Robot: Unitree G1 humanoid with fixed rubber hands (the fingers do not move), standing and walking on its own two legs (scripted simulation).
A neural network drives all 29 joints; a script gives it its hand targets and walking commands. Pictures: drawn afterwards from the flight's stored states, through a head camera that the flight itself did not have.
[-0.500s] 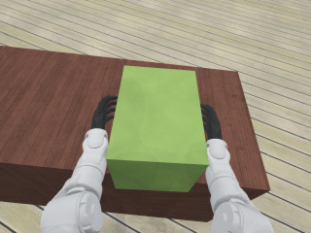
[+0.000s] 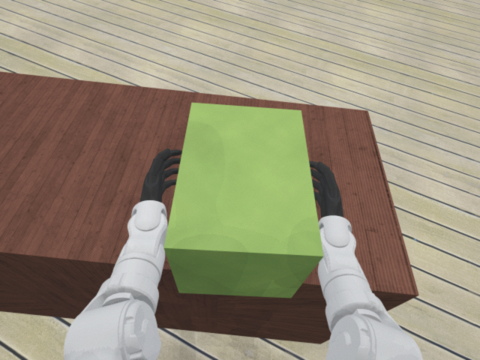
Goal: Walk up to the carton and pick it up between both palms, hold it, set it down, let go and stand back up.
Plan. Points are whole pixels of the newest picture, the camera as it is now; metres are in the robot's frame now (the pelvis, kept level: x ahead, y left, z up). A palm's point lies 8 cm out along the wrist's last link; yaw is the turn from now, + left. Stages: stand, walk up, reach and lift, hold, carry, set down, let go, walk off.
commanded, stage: reach and lift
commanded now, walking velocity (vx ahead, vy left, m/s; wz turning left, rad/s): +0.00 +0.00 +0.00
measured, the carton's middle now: (241, 199) +0.42 +0.00 -0.01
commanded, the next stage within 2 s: none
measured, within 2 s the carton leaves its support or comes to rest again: leaves its support in 0.44 s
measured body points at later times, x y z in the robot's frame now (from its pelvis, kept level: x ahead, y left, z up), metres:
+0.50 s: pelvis +0.00 +0.00 +0.00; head +0.06 +0.02 +0.44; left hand +0.41 +0.16 +0.04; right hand +0.40 -0.15 +0.05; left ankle -0.02 +0.10 -0.75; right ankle -0.01 -0.11 -0.75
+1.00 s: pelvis -0.03 -0.01 +0.00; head +0.03 +0.03 +0.44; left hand +0.39 +0.15 +0.05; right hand +0.38 -0.15 +0.05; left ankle -0.02 +0.10 -0.75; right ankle -0.01 -0.11 -0.75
